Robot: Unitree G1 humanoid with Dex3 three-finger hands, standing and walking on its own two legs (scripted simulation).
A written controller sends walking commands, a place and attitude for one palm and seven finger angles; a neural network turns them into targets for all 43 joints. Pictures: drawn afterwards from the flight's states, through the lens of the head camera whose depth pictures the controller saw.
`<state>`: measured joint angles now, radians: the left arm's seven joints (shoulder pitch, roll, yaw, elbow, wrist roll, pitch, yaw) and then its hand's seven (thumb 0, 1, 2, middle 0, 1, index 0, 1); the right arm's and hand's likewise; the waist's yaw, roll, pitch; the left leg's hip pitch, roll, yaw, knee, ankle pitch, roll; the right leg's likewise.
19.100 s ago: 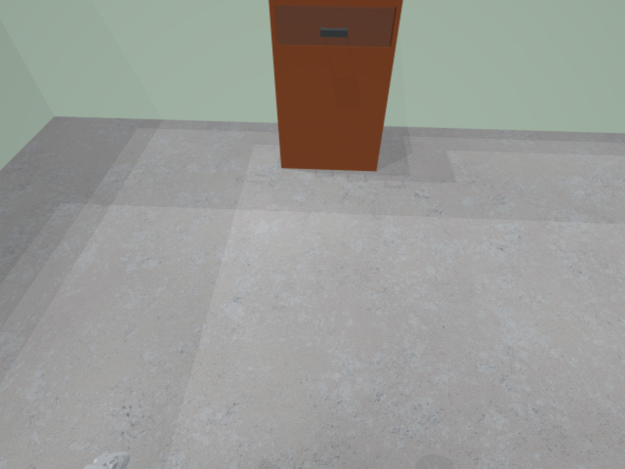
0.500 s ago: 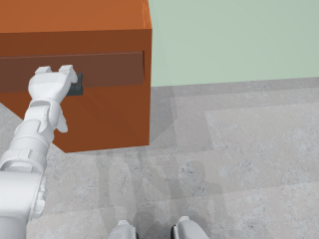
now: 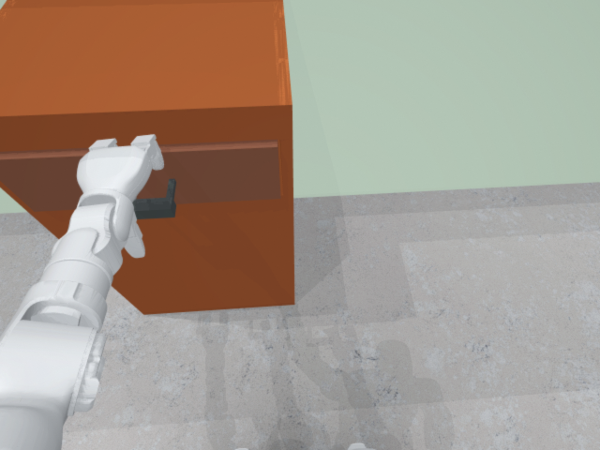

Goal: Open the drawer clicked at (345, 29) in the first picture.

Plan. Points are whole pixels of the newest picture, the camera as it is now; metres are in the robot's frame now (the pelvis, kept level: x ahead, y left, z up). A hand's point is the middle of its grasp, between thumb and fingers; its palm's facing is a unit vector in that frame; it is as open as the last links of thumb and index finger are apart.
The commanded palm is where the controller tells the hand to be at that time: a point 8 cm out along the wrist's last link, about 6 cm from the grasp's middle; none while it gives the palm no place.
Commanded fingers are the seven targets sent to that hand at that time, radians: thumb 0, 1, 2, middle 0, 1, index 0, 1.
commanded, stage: re-aim the fingers above the handle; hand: left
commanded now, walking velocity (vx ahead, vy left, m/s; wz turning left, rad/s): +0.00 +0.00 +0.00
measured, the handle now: (143, 197) +0.52 +0.24 -0.04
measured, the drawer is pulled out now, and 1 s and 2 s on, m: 0.01 0.01 0.01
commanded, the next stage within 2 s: lower the fingers behind the handle in 1.94 s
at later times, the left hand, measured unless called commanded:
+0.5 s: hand (132, 195) +0.47 +0.23 +0.03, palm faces -0.07 -0.02 -1.00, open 13.8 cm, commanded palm +0.45 +0.24 +0.08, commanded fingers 0.00 -0.50 0.30 -0.30 -1.20 -0.30 -1.20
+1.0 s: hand (127, 194) +0.48 +0.24 +0.02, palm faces -0.07 -0.02 -1.00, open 13.7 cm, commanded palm +0.46 +0.24 +0.07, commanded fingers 0.00 -0.50 0.30 -0.30 -1.20 -0.30 -1.20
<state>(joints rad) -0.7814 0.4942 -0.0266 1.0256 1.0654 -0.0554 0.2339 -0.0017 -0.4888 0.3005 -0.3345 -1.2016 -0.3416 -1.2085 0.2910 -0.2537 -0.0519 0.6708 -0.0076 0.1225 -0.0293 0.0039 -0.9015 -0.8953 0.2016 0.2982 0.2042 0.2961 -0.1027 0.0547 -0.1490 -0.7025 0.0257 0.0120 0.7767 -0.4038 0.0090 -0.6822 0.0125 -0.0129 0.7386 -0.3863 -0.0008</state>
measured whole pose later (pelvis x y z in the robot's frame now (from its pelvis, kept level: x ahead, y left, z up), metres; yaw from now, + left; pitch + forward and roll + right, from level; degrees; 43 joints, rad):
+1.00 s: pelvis -0.02 +0.01 -0.01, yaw -1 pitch +21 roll -2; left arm -0.88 0.55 -0.01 1.11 1.10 -0.09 0.28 0.00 -0.49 0.30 -0.32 -1.20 -0.34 -1.23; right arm 0.36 -0.26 -0.05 0.72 -0.01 0.09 -0.03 0.00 -0.90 -0.90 0.20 0.30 0.20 0.30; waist -0.14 0.04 -0.15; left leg -0.82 0.02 0.02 0.85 -0.40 0.02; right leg -0.79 0.01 -0.01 0.79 -0.37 0.01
